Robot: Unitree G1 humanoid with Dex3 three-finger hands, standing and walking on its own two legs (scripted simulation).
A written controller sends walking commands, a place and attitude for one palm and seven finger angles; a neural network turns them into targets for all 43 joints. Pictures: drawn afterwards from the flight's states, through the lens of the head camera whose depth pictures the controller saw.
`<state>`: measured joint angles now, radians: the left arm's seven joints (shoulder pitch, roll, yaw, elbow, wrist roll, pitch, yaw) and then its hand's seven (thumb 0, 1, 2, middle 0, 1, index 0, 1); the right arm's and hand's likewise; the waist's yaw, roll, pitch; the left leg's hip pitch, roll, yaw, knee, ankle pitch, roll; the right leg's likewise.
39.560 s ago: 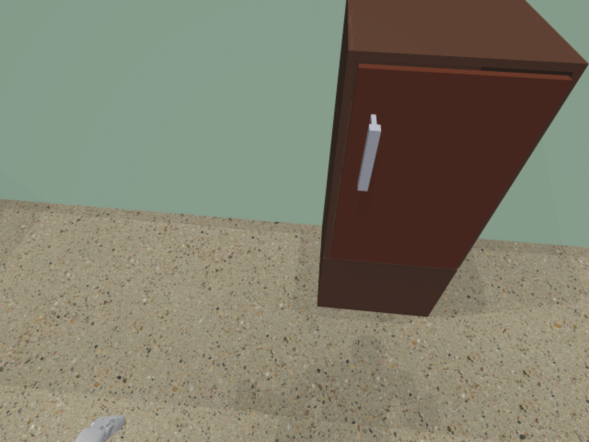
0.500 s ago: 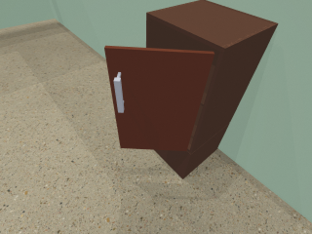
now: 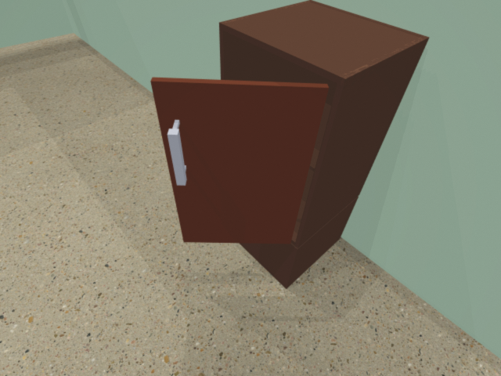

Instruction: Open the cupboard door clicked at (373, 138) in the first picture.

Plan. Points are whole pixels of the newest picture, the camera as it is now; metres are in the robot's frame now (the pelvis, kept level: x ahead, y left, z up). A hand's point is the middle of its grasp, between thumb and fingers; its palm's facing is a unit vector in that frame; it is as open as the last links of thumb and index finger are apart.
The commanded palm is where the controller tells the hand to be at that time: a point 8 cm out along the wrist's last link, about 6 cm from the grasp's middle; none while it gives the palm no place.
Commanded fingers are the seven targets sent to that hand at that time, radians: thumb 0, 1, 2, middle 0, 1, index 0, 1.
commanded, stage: shuffle to correct the standing spot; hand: left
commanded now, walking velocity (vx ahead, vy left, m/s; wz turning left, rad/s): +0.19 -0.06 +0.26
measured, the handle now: (179, 153) +0.59 +0.21 +0.00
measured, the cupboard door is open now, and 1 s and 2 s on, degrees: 48 48 48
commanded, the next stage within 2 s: come to a stop and stand still in 0.54 s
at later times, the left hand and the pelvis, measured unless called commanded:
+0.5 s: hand out of the picture +0.14 +0.22 -0.18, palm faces +0.06 -0.99 -0.16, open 7.3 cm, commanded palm none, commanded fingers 0.00 0.90 0.90 -0.20 -0.30 -0.20 -0.30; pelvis +0.09 +0.04 +0.01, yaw +2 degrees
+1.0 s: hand (178, 365) +0.19 +0.15 -0.17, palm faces +0.12 -0.97 -0.19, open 7.3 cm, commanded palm none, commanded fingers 0.00 0.90 0.90 -0.20 -0.30 -0.20 -0.30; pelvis +0.09 -0.03 -0.01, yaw +5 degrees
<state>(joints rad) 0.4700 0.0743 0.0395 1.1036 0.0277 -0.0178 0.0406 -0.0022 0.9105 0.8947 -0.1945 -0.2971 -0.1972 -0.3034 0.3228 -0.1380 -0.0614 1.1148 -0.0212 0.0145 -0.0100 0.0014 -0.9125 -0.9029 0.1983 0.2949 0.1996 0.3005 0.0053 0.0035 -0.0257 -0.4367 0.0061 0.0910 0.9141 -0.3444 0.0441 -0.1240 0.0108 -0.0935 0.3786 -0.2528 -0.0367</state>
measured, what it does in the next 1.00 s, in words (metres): steps on the spot: left foot, then right foot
